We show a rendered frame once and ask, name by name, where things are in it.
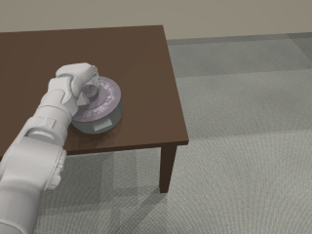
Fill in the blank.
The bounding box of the robot left hand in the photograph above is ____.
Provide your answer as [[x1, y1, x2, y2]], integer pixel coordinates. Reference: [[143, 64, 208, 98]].
[[56, 62, 100, 106]]

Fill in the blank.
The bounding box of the lid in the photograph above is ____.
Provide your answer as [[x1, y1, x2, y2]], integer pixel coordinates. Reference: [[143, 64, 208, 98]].
[[71, 76, 122, 124]]

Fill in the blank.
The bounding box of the knob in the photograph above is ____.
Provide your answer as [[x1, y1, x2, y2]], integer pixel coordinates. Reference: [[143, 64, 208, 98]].
[[83, 84, 98, 101]]

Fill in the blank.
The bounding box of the pot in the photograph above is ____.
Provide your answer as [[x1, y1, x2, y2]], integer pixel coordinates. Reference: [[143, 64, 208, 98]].
[[71, 99, 124, 135]]

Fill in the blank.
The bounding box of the table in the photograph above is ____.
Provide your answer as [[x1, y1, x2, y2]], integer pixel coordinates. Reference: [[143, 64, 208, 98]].
[[0, 24, 189, 194]]

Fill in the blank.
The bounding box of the left robot upper arm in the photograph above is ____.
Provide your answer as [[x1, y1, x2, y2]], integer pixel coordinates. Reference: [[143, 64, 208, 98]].
[[0, 136, 67, 234]]

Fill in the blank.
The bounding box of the left robot forearm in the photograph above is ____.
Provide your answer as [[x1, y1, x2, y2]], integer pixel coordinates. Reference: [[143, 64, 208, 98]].
[[0, 71, 83, 180]]

